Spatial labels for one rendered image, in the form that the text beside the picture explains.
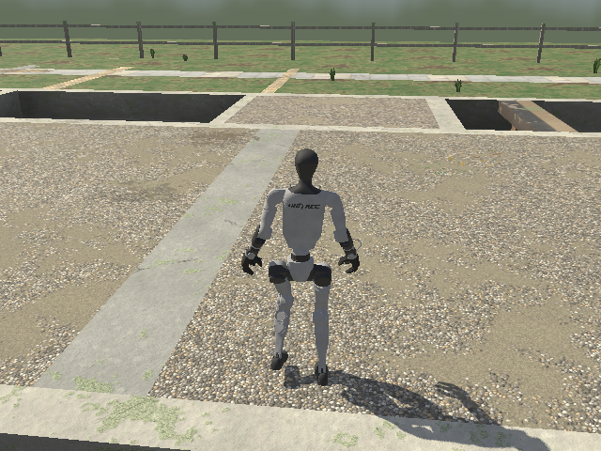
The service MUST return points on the robot foot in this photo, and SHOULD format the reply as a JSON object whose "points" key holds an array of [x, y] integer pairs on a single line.
{"points": [[276, 362], [322, 378]]}

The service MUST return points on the right robot upper arm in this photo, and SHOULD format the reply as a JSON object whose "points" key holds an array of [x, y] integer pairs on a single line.
{"points": [[338, 216]]}

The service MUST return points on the robot left forearm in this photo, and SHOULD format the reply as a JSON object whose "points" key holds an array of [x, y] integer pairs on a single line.
{"points": [[255, 245]]}

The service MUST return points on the robot left hand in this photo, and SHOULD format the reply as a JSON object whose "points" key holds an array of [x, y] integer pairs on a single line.
{"points": [[246, 261]]}

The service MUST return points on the robot right forearm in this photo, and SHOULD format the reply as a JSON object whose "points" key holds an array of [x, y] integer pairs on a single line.
{"points": [[348, 247]]}

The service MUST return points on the left robot foot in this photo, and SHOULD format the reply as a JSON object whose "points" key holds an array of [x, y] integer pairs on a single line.
{"points": [[276, 362]]}

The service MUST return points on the left robot upper arm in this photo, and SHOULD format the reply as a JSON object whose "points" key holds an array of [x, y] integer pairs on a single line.
{"points": [[274, 197]]}

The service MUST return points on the robot right hand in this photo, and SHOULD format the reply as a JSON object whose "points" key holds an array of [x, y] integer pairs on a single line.
{"points": [[355, 263]]}

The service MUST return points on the right robot foot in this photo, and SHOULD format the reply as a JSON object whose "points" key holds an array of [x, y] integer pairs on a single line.
{"points": [[322, 378]]}

